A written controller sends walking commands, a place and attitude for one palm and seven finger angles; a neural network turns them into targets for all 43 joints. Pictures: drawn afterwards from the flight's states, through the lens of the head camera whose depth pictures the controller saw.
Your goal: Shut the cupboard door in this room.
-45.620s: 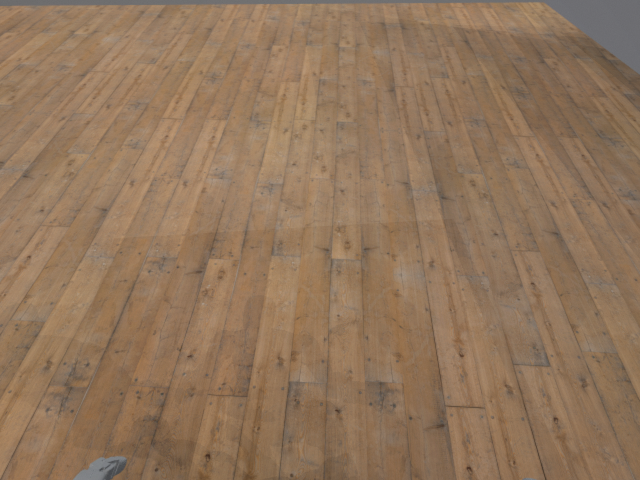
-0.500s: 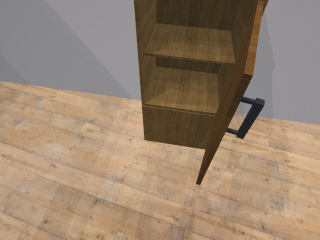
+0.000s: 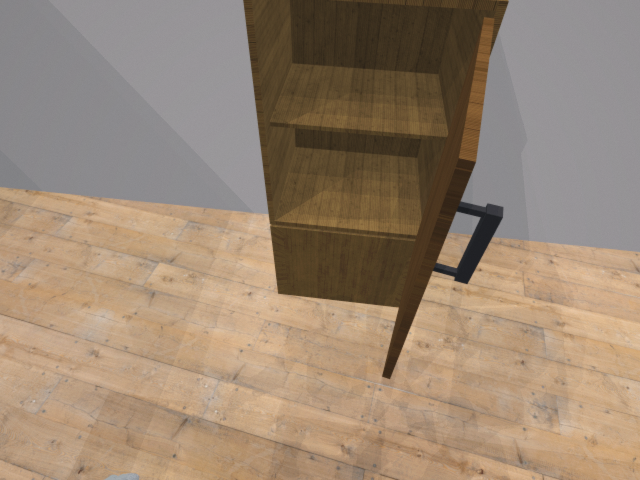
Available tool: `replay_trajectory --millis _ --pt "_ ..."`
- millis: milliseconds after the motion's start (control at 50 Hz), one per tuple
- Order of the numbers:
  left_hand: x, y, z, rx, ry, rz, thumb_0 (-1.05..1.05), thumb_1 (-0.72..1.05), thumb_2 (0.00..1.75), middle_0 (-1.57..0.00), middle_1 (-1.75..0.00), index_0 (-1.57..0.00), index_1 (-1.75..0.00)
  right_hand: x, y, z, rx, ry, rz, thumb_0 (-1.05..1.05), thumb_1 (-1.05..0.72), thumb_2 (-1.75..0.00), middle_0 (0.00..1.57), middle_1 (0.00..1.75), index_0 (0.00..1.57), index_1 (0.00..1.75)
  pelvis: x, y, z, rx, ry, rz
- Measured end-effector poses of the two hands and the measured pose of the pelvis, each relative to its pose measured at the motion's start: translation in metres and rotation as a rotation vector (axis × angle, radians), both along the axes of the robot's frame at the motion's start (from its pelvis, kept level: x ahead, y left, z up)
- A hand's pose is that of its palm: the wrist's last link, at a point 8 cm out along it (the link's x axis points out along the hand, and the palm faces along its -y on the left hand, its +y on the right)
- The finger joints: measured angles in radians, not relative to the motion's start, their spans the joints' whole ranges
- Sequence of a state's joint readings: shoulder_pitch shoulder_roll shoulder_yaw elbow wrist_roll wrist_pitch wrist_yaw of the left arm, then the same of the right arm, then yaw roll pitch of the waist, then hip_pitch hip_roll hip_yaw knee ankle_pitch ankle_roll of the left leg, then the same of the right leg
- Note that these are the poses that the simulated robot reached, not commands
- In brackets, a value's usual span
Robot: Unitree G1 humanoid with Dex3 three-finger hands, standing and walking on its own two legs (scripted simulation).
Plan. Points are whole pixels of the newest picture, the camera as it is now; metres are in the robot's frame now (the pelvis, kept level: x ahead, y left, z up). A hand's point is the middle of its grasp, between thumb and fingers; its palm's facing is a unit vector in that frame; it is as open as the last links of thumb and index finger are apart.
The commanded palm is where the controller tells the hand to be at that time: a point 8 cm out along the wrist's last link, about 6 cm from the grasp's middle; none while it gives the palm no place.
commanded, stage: stand and wait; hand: left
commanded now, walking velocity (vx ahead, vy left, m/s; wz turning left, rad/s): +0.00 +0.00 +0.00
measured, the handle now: (462, 243) +0.43 -0.18 +0.06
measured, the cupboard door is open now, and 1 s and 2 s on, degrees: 78 78 78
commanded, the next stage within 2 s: turn or walk to find it in 0.40 s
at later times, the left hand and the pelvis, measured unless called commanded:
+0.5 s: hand out of the picture +0.07 +0.25 -0.16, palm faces +0.02 -0.95 -0.32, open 7.4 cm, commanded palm none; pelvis +0.02 +0.00 +0.00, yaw +1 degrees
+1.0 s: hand out of the picture +0.07 +0.25 -0.16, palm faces +0.06 -0.94 -0.33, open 7.4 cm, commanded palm none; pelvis +0.00 +0.01 +0.00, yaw +4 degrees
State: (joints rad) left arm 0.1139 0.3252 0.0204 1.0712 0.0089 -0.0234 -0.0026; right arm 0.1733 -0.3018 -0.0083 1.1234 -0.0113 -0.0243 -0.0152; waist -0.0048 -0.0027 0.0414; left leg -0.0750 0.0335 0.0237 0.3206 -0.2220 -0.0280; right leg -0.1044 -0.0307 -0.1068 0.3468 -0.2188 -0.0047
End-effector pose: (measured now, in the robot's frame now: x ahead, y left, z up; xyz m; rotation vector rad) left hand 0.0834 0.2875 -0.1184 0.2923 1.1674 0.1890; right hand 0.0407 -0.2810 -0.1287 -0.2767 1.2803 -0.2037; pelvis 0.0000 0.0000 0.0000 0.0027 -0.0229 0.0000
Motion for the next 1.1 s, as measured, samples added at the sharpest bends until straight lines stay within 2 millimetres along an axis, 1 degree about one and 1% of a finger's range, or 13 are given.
replay_trajectory --millis 120,220,320,400,520,720,920,1020,1100 --pt "-0.005 0.005 0.001 0.008 0.019 0.005 0.00 0.91 0.89 -0.20 -0.30 -0.20 -0.30 0.029 -0.007 0.007 -0.018 -0.051 0.038 0.01 -0.91 -0.90 0.20 0.30 0.20 0.30 0.003 0.000 0.001 0.000 0.004 0.001" --pt "-0.013 0.006 -0.001 0.005 0.048 0.018 0.00 0.91 0.89 -0.20 -0.30 -0.20 -0.30 0.048 -0.007 0.010 -0.025 -0.075 0.064 0.01 -0.91 -0.90 0.20 0.30 0.20 0.30 0.006 0.000 0.001 -0.001 0.009 0.004" --pt "-0.020 0.006 -0.004 -0.002 0.073 0.033 0.01 0.91 0.89 -0.20 -0.30 -0.20 -0.30 0.060 -0.005 0.011 -0.026 -0.083 0.079 0.01 -0.91 -0.90 0.20 0.30 0.21 0.30 0.011 0.001 0.001 -0.002 0.010 0.007" --pt "-0.023 0.005 -0.006 -0.006 0.086 0.041 0.01 0.91 0.89 -0.20 -0.30 -0.20 -0.30 0.064 -0.002 0.011 -0.023 -0.082 0.083 0.01 -0.91 -0.90 0.20 0.30 0.21 0.30 0.014 0.001 0.001 -0.002 0.010 0.009" --pt "-0.021 0.006 -0.007 -0.006 0.084 0.055 0.01 0.91 0.89 -0.20 -0.30 -0.20 -0.30 0.064 0.002 0.007 -0.017 -0.065 0.086 0.01 -0.91 -0.90 0.20 0.30 0.21 0.30 0.016 0.003 0.000 -0.001 0.013 0.024" --pt "-0.014 0.008 -0.006 -0.003 0.051 0.057 0.01 0.91 0.89 -0.20 -0.30 -0.20 -0.30 0.055 0.011 0.000 0.006 -0.040 0.085 0.01 -0.91 -0.90 0.20 0.30 0.21 0.30 0.014 0.005 -0.002 0.001 0.002 0.038" --pt "-0.013 0.014 -0.002 0.012 0.034 0.058 0.01 0.91 0.89 -0.20 -0.30 -0.20 -0.30 0.049 0.007 0.002 -0.005 -0.042 0.088 0.01 -0.91 -0.90 0.20 0.30 0.21 0.30 0.007 0.006 -0.002 0.001 0.001 0.046" --pt "-0.022 0.009 -0.008 0.003 0.030 0.091 0.00 0.91 0.89 -0.20 -0.30 -0.20 -0.30 0.042 0.014 -0.005 0.007 -0.016 0.098 0.01 -0.91 -0.90 0.20 0.30 0.20 0.30 0.001 0.006 -0.006 0.001 0.010 0.073" --pt "-0.040 -0.002 -0.018 -0.026 0.050 0.116 0.00 0.91 0.89 -0.20 -0.30 -0.20 -0.30 0.033 0.029 -0.013 0.039 0.009 0.109 0.01 -0.91 -0.90 0.20 0.30 0.20 0.30 -0.005 0.007 -0.010 0.000 0.010 0.090"
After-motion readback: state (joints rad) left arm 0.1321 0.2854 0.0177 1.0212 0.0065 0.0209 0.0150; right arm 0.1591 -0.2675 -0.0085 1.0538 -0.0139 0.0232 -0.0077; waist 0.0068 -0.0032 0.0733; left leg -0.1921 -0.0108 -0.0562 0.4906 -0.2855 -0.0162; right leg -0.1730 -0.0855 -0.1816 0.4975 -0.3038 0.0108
